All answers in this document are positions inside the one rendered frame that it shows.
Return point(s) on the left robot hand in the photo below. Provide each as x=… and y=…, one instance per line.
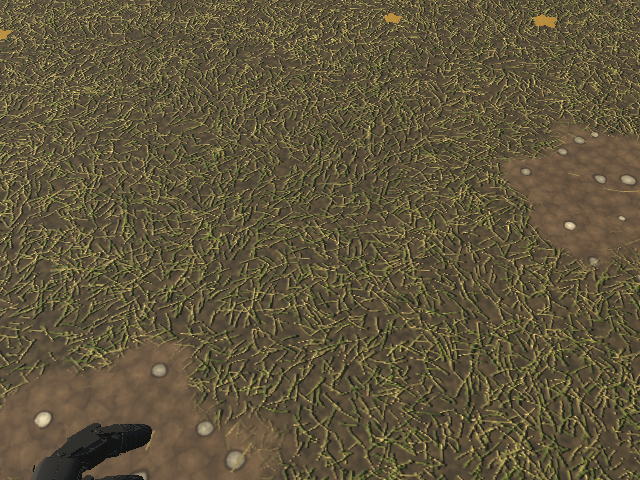
x=88, y=448

